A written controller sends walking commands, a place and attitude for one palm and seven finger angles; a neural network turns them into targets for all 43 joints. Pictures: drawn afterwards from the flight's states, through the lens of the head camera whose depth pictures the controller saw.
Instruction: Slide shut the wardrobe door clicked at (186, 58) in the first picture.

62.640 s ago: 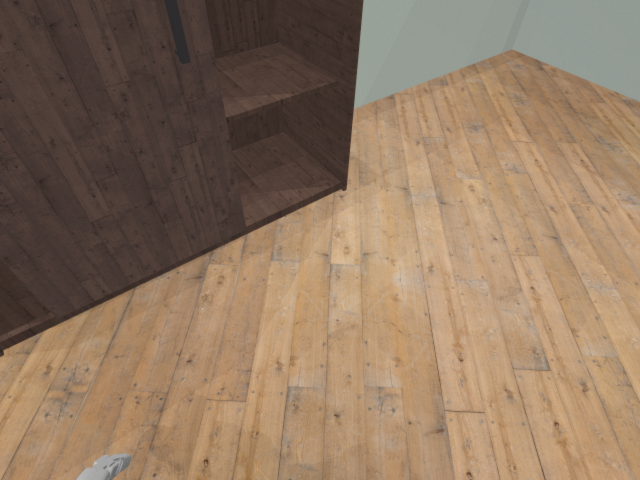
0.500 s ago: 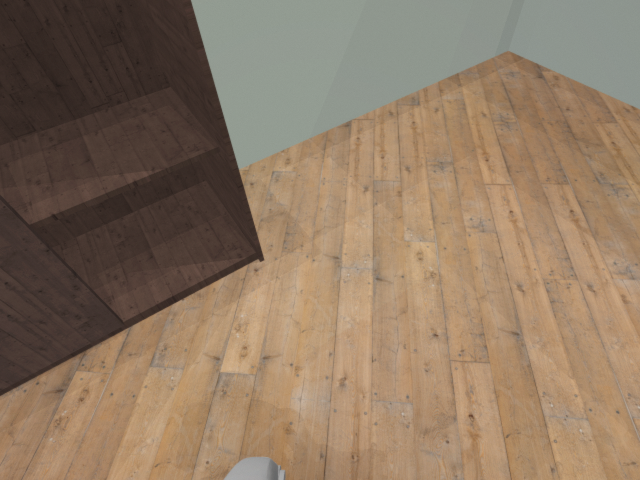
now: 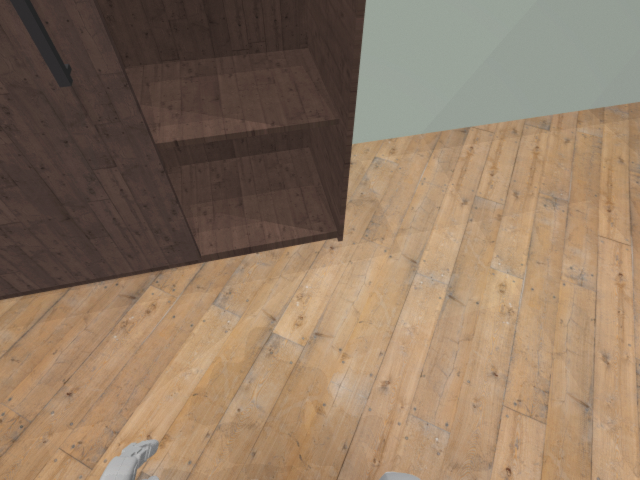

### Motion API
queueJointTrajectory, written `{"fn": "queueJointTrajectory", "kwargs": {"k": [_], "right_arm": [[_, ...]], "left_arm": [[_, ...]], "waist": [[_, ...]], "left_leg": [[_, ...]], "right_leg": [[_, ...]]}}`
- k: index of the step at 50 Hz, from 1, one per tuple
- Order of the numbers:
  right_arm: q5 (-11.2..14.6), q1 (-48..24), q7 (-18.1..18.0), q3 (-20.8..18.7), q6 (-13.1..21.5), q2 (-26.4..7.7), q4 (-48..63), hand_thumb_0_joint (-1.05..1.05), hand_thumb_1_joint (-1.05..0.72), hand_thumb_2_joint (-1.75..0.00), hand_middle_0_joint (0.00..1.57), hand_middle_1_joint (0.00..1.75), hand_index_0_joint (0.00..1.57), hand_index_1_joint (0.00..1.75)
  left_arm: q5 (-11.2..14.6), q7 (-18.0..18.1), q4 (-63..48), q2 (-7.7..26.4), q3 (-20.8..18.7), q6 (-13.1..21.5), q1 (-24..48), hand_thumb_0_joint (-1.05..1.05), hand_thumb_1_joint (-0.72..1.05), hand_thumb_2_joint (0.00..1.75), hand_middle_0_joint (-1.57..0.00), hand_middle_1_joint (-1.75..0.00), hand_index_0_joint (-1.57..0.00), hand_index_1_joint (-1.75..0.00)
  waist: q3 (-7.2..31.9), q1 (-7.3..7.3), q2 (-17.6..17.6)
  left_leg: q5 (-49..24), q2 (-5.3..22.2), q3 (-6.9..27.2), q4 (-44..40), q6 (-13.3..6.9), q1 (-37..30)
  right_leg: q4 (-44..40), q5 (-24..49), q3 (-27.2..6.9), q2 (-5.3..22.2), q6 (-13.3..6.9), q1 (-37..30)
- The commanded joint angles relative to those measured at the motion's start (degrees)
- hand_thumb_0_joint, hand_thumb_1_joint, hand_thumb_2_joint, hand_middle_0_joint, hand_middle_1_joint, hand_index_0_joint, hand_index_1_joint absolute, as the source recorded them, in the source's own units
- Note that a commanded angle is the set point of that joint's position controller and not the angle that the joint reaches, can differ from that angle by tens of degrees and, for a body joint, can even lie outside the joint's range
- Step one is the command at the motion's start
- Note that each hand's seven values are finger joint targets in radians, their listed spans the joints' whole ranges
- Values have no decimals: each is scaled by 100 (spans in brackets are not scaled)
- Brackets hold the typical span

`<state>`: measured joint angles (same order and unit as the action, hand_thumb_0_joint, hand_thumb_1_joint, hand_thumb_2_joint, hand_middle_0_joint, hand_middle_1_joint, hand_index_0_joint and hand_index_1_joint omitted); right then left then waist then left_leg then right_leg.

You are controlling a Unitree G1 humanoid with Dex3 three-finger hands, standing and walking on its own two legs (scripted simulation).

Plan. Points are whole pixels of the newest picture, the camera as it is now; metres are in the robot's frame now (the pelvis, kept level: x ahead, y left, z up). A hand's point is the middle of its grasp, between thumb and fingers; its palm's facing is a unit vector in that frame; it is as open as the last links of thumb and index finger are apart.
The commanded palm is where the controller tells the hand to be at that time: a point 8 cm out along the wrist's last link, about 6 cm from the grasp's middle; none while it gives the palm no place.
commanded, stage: turn to face it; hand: left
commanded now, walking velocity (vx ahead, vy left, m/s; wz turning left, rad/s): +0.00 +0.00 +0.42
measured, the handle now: out of the picture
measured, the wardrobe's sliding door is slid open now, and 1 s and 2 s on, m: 0.53 0.53 0.53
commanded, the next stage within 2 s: take the last steps up to it in 0.36 s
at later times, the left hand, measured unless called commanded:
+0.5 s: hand out of the picture -0.02 +0.21 -0.19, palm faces +0.25 -0.94 -0.23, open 7.4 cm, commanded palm none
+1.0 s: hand out of the picture +0.00 +0.18 -0.14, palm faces +0.36 -0.90 -0.23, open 7.3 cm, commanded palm none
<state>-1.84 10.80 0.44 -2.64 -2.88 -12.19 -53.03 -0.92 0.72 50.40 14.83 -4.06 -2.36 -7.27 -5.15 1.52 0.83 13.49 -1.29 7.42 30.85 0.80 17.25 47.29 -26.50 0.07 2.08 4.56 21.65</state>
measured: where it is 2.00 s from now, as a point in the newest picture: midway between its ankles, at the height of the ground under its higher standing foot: (239, 402)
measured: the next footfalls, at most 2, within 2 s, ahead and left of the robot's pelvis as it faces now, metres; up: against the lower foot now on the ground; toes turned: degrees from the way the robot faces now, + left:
right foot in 0.06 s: +0.05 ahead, -0.14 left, +0.00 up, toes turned +1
left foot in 0.46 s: +0.02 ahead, +0.14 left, +0.00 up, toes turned +12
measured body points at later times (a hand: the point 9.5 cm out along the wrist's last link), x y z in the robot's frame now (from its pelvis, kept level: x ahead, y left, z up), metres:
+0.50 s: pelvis +0.00 +0.01 -0.01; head +0.02 +0.03 +0.44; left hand -0.03 +0.26 -0.17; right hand +0.13 -0.23 -0.14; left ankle -0.02 +0.13 -0.74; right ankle +0.00 -0.14 -0.72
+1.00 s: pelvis +0.07 +0.02 +0.02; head +0.09 -0.01 +0.47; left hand -0.02 +0.23 -0.12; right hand +0.17 -0.21 -0.15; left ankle +0.05 +0.20 -0.63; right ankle +0.06 -0.09 -0.73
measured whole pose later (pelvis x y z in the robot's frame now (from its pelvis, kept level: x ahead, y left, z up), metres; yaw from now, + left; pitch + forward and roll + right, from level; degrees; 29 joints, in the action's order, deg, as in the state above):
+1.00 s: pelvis +0.07 +0.02 +0.02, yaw +18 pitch +0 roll +4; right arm -1.8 15.9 2.3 -4.8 -1.7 -13.0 -58.8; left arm -1.7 0.7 60.5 7.4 -2.5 3.1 -21.6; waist -0.6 0.7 -0.1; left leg 11.5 2.2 0.7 63.6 1.4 33.7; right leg 21.0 -15.6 5.7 5.6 -0.3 5.0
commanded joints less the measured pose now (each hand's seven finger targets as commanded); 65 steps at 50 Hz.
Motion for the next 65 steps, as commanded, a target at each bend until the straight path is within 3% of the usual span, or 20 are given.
{"fn": "queueJointTrajectory", "kwargs": {"k": [1,2,3,4,9,16,20,23,28,34,37,38,39,40,42,46,57,61,63,65], "right_arm": [[66,-249,-104,-361,102,-1190,421,0,-90,-90,20,30,20,30],[123,-222,-80,-351,112,-967,432,0,-90,-90,20,30,20,30],[177,-105,-53,-323,139,-567,504,0,-90,-90,20,30,20,30],[124,-243,-57,-343,120,-674,576,0,-90,-90,20,30,20,30],[54,2,76,-307,-5,-617,205,0,-90,-90,20,30,20,30],[155,-551,50,-159,107,-370,247,0,-90,-90,20,30,20,30],[161,197,3,-132,232,-418,-79,0,-90,-90,20,30,20,30],[83,657,-113,-309,219,-1330,-135,0,-90,-90,20,30,20,30],[20,364,-182,-154,266,-1013,-76,0,-90,-90,20,30,20,30],[30,479,-151,-181,340,-963,-144,0,-90,-90,20,30,20,30],[85,244,-115,-202,330,-833,-138,0,-90,-90,20,30,20,30],[162,271,-69,-160,368,-516,-83,0,-90,-90,20,30,20,30],[140,28,-42,-130,397,-216,110,0,-90,-90,20,30,20,30],[35,-150,-7,-206,341,-595,192,0,-90,-90,20,30,20,30],[-26,-15,72,-264,286,-557,57,0,-90,-90,20,30,20,30],[8,404,180,-194,233,-195,-260,0,-90,-90,20,30,20,30],[114,-674,271,-62,417,15,45,0,-90,-90,20,30,20,30],[62,969,160,-174,563,-422,-448,0,-90,-90,20,30,20,30],[11,2238,-16,-437,591,-1564,-719,0,-90,-90,20,30,20,30],[42,1658,-90,-385,491,-1409,-551,0,-90,-90,20,30,20,30]], "left_arm": [[43,51,-203,438,-99,223,-782,0,90,90,-20,-30,-20,-30],[7,87,-167,669,-146,294,-981,0,90,90,-20,-30,-20,-30],[-99,130,-170,1190,-260,366,-1089,0,90,90,-20,-30,-20,-30],[-98,137,-232,1351,-262,344,-1022,0,90,90,-20,-30,-20,-30],[-70,154,-325,620,-89,359,-166,0,90,90,-20,-30,-20,-30],[-119,135,112,888,-201,387,-1037,0,90,90,-20,-30,-20,-30],[-32,123,225,845,-206,318,-899,0,90,90,-20,-30,-20,-30],[36,136,50,149,32,149,-838,0,90,90,-20,-30,-20,-30],[-71,-62,80,334,-65,134,-281,0,90,90,-20,-30,-20,-30],[-43,-172,135,75,11,270,-485,0,90,90,-20,-30,-20,-30],[-67,-141,455,93,-69,403,-1459,0,90,90,-20,-30,-20,-30],[-132,-83,571,492,-157,486,-1966,0,90,90,-20,-30,-20,-30],[-145,-14,648,967,-257,516,-2379,0,90,90,-20,-30,-20,-30],[-83,38,580,947,-237,514,-2178,0,90,90,-20,-30,-20,-30],[-106,100,396,635,-151,579,-1308,0,90,90,-20,-30,-20,-30],[-47,57,480,305,-70,699,-1116,0,90,90,-20,-30,-20,-30],[-115,98,1093,324,-35,736,-1935,0,90,90,-20,-30,-20,-30],[-103,76,1038,367,-79,650,-1665,0,90,90,-20,-30,-20,-30],[-5,21,822,-166,35,574,-2074,0,90,90,-20,-30,-20,-30],[-4,41,422,-214,40,559,-1221,0,90,90,-20,-30,-20,-30]], "waist": [[927,-283,779],[1021,-384,99],[1044,-410,-1504],[749,-412,-1764],[387,91,-1120],[567,-346,-1248],[819,-12,-1194],[989,179,1514],[91,100,1502],[269,-8,874],[420,-530,207],[543,-740,-850],[236,-959,-2116],[-246,-741,-1445],[-688,-300,-1207],[-205,-35,-979],[-169,-393,-1301],[573,348,-782],[1802,574,2017],[856,413,980]], "left_leg": [[-1566,943,1199,-289,-780,69],[-793,568,928,283,-474,620],[985,-288,43,1575,-13,1631],[2335,-399,-143,3001,80,1890],[1116,87,-317,3975,139,1504],[1564,68,-964,1562,191,878],[-94,-27,-1099,-579,60,-703],[-3909,2288,1142,-951,-1253,-1581],[215,1540,1043,-1594,-1273,-635],[850,1164,903,-1546,-1228,-474],[1315,672,436,-430,-924,697],[1528,30,-253,879,-594,1631],[2117,-333,-569,2576,-343,2643],[1787,-44,-90,3482,-289,2942],[845,322,-80,3955,-206,2794],[-280,433,-577,3489,57,2205],[-265,492,-1271,1061,-63,1686],[-200,58,-1453,-123,-338,-1023],[-1002,2119,1506,-707,-1127,-3158],[618,2368,1541,-1549,-1484,-1772]], "right_leg": [[-1814,1147,214,-288,-33,-1323],[-2654,1434,-219,143,-130,-2041],[-3205,1573,-1849,1607,-630,-2571],[-3374,1967,-2774,2587,-1240,-1839],[-2932,2220,-727,1437,-1119,-1023],[-2500,3991,-454,1622,-1255,-1851],[-1688,3739,4,1316,-728,-1350],[428,-1122,386,289,-67,265],[1346,-334,202,222,-265,830],[-367,-14,601,-119,-266,-39],[-2014,839,596,-179,-295,-2029],[-2896,74,-476,716,-479,-2945],[-3815,-1027,-2817,2314,-949,-2934],[-4362,-2000,-3751,2759,-1288,-2027],[-4464,-2314,-3364,2539,-1360,-867],[-3946,699,-483,1501,-902,-1090],[-3286,3388,271,1739,-980,-1969],[-1271,3790,772,1327,-749,-1270],[2007,-1043,931,-82,-390,881],[2953,-688,287,266,-713,1439]]}}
